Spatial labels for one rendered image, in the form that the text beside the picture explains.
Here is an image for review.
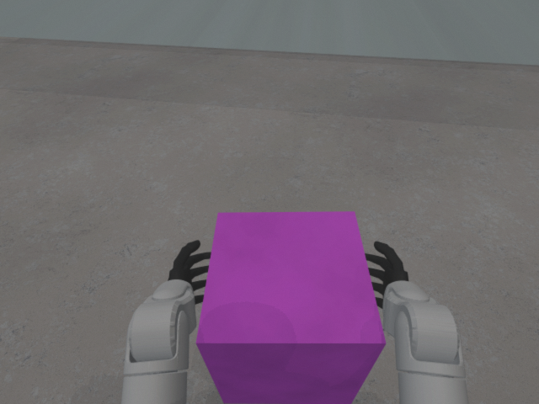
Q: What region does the robot right forearm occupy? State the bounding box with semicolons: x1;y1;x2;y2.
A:
382;280;469;404

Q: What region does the left robot hand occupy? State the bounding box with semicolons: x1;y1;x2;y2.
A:
168;240;211;304

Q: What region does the carton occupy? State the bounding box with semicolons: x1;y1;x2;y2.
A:
196;211;386;404

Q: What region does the robot left forearm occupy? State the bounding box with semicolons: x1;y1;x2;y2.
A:
121;279;196;404

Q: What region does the right robot hand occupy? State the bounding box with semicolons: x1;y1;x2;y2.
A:
365;242;408;308

